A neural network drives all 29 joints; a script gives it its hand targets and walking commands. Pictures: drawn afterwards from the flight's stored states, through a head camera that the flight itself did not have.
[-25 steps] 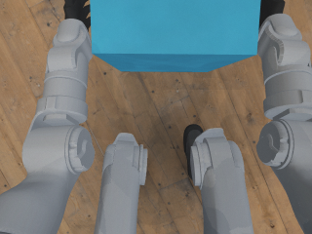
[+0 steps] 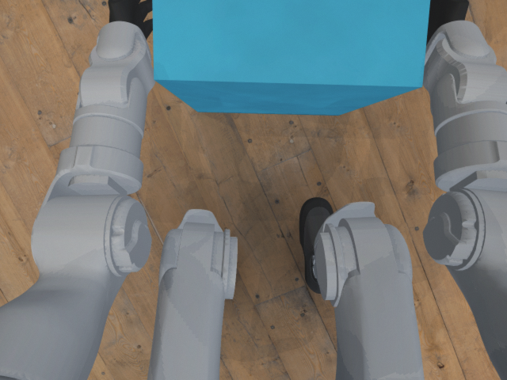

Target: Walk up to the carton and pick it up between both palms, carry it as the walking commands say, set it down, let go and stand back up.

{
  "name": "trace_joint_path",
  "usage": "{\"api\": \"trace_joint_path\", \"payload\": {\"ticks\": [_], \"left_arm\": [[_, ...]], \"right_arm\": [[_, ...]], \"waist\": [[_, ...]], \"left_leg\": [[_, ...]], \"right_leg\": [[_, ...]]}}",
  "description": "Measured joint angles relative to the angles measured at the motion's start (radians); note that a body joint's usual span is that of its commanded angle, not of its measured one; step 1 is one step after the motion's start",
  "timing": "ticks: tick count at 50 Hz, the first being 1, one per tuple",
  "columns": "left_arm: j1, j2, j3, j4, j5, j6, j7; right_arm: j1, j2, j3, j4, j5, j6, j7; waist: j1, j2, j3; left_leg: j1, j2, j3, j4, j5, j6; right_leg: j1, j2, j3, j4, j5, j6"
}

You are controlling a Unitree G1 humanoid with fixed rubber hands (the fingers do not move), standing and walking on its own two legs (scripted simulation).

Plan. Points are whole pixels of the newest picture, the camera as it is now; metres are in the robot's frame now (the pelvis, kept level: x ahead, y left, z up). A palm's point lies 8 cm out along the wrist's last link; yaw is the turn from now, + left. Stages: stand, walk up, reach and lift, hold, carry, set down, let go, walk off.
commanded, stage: set down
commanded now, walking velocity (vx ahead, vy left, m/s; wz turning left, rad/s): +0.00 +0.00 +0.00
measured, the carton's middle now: (277, 46) +0.54 -0.05 -0.23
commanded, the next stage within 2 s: none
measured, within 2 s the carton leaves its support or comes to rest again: rests again in 1.12 s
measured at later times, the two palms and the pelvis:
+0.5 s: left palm (132, 28) +0.55 +0.13 -0.16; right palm (437, 25) +0.52 -0.24 -0.15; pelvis +0.00 +0.00 -0.01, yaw +0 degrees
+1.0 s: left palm (132, 23) +0.55 +0.13 -0.16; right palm (437, 23) +0.53 -0.24 -0.15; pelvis -0.01 +0.00 -0.01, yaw +1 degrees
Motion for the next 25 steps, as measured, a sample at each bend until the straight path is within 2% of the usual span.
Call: {"api": "trace_joint_path", "payload": {"ticks": [9, 25], "left_arm": [[-0.011, 0.0, -0.009, 0.02, -0.002, -0.013, 0.005], [-0.039, 0.006, 0.007, 0.057, 0.027, -0.017, -0.007]], "right_arm": [[-0.002, -0.008, 0.004, 0.011, 0.012, -0.011, 0.001], [-0.04, -0.009, -0.027, 0.05, -0.022, -0.018, 0.019]], "waist": [[-0.003, 0.001, 0.015], [-0.006, -0.001, 0.046]], "left_leg": [[0.001, 0.006, 0.006, 0.017, -0.005, 0.005], [0.005, 0.018, 0.018, 0.033, 0.006, 0.014]], "right_leg": [[0.003, -0.004, -0.001, 0.019, -0.009, -0.001], [0.011, -0.009, 0.001, 0.038, -0.005, -0.002]]}}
